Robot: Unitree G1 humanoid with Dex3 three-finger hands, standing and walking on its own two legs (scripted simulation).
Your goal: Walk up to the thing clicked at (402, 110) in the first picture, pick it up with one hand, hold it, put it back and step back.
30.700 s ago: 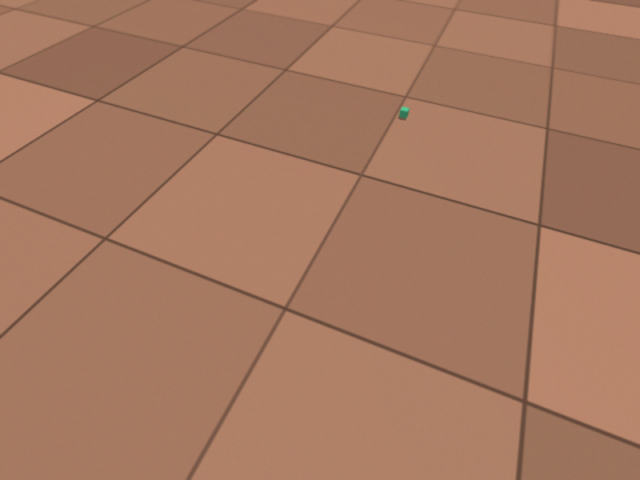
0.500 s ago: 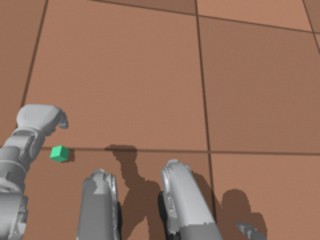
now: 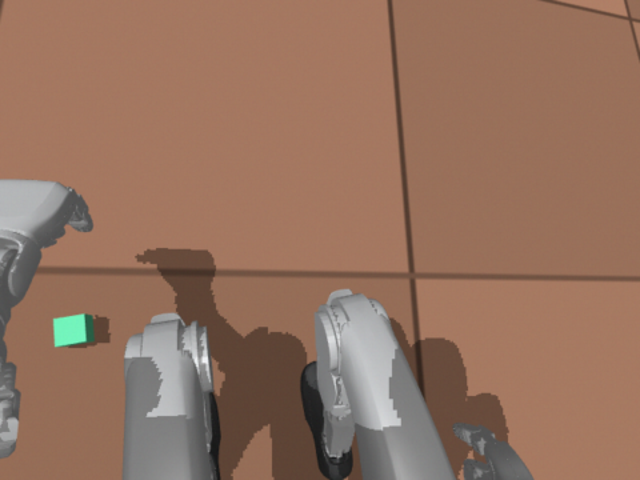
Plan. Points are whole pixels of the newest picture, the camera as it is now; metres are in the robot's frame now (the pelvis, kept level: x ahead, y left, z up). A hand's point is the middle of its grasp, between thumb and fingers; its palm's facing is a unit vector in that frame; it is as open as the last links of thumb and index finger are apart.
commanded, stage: crouch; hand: left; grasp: from above
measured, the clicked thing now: (74, 330) +0.32 +0.30 -0.37
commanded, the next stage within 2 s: lower in 0.64 s
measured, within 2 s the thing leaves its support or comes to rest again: neither
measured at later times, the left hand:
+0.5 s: hand (50, 240) +0.44 +0.29 -0.21, palm faces -0.48 +0.02 -0.88, open 4.4 cm
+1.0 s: hand (60, 249) +0.43 +0.29 -0.25, palm faces -0.50 +0.00 -0.87, open 3.8 cm
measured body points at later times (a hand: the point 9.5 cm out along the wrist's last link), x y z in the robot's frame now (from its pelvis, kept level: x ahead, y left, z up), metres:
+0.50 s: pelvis -0.01 +0.00 -0.05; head +0.23 +0.06 +0.33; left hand +0.46 +0.29 -0.16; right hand +0.06 -0.27 -0.16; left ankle +0.07 +0.11 -0.36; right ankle +0.09 -0.12 -0.36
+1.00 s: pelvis -0.01 +0.00 -0.07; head +0.23 +0.08 +0.30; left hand +0.46 +0.29 -0.20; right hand +0.06 -0.28 -0.17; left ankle +0.07 +0.11 -0.36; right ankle +0.09 -0.12 -0.36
